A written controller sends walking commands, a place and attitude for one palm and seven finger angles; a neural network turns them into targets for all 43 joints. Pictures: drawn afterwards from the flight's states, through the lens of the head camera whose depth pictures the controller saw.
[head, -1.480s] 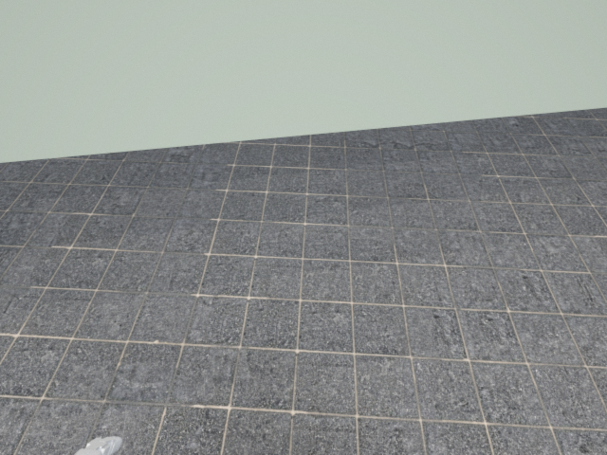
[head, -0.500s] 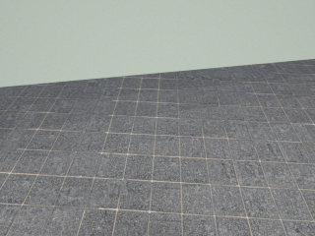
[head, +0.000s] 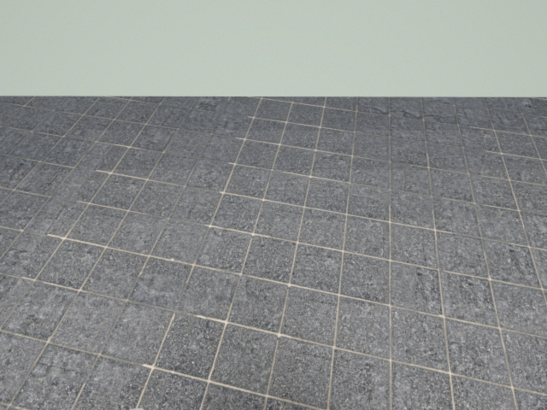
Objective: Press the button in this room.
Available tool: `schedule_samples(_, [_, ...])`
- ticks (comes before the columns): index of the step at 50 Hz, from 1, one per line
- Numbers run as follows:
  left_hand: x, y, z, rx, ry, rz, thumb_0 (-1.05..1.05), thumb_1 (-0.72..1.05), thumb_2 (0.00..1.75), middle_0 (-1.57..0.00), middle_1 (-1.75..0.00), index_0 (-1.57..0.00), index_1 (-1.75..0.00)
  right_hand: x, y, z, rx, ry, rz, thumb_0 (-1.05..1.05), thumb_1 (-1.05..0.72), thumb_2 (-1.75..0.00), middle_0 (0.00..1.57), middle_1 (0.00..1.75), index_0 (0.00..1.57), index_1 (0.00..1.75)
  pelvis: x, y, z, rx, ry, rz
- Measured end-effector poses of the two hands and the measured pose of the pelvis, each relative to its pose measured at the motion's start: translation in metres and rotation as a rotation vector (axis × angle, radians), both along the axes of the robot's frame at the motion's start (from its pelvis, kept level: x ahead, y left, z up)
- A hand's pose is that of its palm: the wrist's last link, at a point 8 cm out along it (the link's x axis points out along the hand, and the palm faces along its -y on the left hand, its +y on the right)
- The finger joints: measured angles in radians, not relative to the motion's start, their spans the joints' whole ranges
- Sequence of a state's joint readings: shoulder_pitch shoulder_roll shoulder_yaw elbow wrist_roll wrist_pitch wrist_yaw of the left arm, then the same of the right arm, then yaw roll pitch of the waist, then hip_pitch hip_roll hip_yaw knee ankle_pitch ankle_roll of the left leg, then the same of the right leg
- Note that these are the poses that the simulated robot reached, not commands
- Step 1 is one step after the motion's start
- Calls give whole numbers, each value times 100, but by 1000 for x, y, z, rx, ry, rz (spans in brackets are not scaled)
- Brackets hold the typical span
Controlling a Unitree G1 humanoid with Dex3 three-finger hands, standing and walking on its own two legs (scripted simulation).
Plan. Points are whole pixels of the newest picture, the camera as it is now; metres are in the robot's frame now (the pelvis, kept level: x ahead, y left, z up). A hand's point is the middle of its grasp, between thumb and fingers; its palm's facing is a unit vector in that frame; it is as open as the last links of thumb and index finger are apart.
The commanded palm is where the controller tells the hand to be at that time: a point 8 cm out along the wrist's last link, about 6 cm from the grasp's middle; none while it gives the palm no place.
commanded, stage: turn or walk to find it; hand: left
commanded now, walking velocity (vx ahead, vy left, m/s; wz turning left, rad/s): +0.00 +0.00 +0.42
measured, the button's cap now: out of the picture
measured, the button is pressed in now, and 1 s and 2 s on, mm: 0 0 0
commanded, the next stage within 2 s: stand and wait in 1.94 s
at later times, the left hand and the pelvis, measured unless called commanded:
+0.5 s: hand out of the picture -0.07 +0.20 -0.18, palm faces +0.30 -0.92 -0.24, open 7.4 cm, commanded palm none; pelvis -0.03 +0.00 -0.01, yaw +15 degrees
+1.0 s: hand out of the picture -0.05 +0.19 -0.15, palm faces +0.46 -0.84 -0.28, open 7.4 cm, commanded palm none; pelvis -0.04 -0.03 +0.00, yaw +27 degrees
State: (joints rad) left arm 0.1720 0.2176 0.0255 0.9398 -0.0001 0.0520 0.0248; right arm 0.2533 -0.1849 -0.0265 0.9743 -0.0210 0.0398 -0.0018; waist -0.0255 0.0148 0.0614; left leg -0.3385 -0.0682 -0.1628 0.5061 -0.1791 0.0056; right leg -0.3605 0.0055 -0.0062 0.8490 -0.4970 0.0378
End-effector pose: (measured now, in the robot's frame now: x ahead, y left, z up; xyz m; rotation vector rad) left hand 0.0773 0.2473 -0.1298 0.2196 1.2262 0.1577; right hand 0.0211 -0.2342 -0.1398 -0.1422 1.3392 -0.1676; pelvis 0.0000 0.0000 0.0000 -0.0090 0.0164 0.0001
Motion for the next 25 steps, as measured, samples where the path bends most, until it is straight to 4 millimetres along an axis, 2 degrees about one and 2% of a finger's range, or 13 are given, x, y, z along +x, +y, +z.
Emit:
schedule_samples(6, [-25,-14,8,43,-55,56,1,91,90,-20,-30,-20,-30,7,-31,-13,6,-15,38,1,-91,-89,20,30,20,30,-13,-21,-7,17,-6,61])
schedule_samples(10, [-53,-20,16,50,-35,108,1,91,90,-20,-30,-20,-30,23,-47,-5,-9,-36,72,1,-91,-89,20,30,20,29,-15,-26,0,34,-24,104])
schedule_samples(14, [-78,-24,15,39,-10,155,1,91,90,-20,-30,-20,-30,41,-53,3,-28,-57,119,1,-91,-89,20,30,20,29,-16,-27,4,47,-31,149])
schedule_samples(19, [-115,-23,5,9,30,228,1,91,90,-20,-30,-20,-30,69,-39,9,-46,-69,207,1,-91,-90,20,30,19,29,-21,-21,3,46,-28,202])
schedule_samples(25, [-166,-4,-22,-32,104,337,1,90,90,-20,-30,-20,-30,108,5,12,-63,-157,339,1,-91,-90,20,30,19,29,-30,1,-11,20,-19,270])
